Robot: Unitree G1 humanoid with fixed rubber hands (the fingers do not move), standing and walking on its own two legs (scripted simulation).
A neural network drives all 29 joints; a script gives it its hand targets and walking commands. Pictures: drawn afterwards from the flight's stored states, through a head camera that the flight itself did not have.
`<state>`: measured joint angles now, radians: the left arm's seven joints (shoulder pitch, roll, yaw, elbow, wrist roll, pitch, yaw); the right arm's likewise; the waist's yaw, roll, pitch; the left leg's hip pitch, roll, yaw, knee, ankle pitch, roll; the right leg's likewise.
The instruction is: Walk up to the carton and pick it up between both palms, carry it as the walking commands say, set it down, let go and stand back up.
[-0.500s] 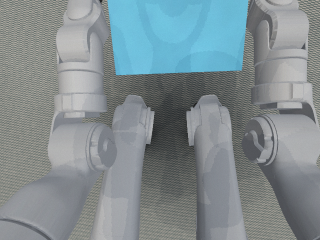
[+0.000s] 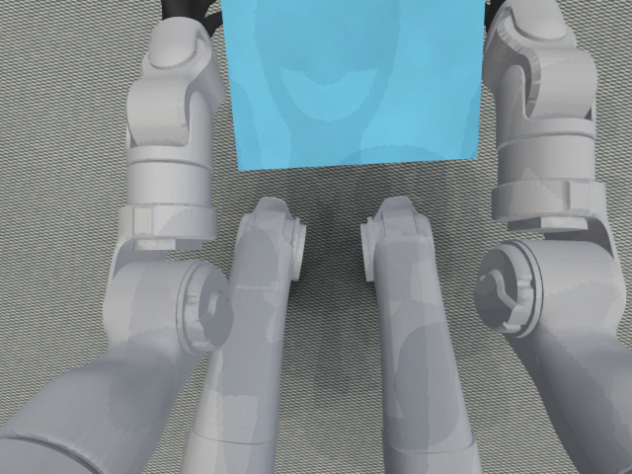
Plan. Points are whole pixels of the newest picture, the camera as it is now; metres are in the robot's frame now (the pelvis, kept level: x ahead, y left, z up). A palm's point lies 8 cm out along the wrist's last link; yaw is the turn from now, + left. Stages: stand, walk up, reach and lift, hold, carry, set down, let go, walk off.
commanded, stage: reach and lift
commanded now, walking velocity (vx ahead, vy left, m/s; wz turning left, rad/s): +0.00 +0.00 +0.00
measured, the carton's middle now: (347, 59) +0.51 -0.01 -0.13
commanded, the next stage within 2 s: none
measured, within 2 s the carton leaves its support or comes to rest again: neither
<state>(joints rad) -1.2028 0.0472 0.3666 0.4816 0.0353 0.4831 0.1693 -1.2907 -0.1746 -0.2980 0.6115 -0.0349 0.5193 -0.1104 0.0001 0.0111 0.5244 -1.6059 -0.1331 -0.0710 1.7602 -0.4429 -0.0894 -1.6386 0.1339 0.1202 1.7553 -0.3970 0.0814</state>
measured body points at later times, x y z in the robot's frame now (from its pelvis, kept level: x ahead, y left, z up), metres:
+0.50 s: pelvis +0.01 +0.00 +0.06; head +0.30 -0.01 +0.40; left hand +0.51 +0.14 +0.00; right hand +0.53 -0.15 -0.01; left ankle +0.17 +0.13 -0.47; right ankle +0.19 -0.12 -0.47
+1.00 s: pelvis +0.01 +0.00 +0.13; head +0.26 -0.01 +0.49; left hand +0.50 +0.14 +0.09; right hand +0.51 -0.15 +0.08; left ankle +0.17 +0.13 -0.47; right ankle +0.19 -0.12 -0.47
